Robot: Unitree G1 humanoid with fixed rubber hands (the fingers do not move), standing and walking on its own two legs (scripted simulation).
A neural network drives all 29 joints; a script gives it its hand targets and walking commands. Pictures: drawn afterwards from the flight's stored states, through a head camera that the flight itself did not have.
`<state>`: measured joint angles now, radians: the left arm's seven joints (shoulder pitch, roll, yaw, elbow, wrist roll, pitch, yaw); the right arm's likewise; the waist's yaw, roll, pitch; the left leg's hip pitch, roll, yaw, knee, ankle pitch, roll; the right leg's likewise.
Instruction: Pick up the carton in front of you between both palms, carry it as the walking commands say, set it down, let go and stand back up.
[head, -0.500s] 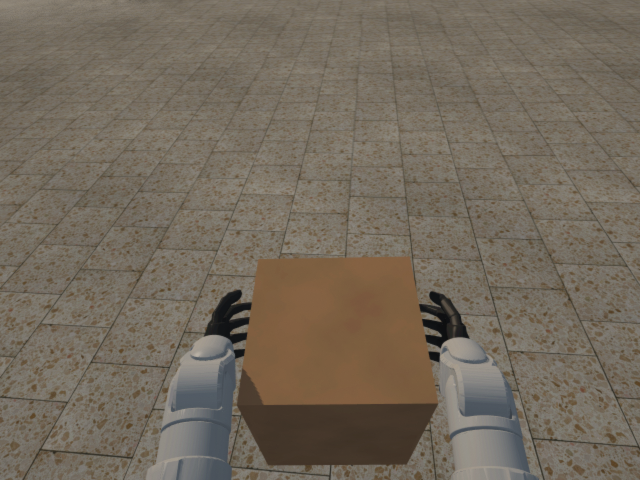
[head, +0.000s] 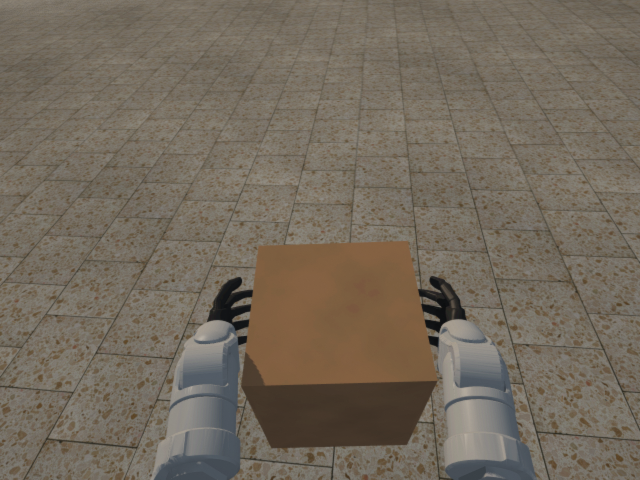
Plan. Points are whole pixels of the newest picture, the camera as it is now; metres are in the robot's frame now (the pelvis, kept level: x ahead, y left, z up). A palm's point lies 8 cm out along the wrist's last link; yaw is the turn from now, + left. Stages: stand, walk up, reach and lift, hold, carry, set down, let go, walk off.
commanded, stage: set down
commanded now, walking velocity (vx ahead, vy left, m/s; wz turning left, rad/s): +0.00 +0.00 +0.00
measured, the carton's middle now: (336, 349) +0.33 -0.01 -0.04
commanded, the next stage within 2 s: none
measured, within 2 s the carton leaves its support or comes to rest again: neither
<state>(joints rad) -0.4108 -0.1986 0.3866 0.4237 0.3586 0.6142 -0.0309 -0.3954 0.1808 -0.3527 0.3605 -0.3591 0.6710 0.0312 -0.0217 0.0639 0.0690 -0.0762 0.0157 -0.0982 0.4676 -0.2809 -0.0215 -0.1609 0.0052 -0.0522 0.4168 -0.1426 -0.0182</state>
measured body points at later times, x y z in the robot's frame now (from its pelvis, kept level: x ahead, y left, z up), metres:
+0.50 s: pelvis -0.03 +0.02 -0.09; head +0.20 -0.03 +0.30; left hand +0.38 +0.12 -0.17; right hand +0.37 -0.18 -0.18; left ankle +0.00 +0.15 -0.74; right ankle +0.06 -0.11 -0.74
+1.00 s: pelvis -0.06 +0.01 -0.22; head +0.22 -0.05 +0.13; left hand +0.43 +0.10 -0.31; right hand +0.42 -0.20 -0.32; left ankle +0.00 +0.15 -0.74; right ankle +0.06 -0.11 -0.74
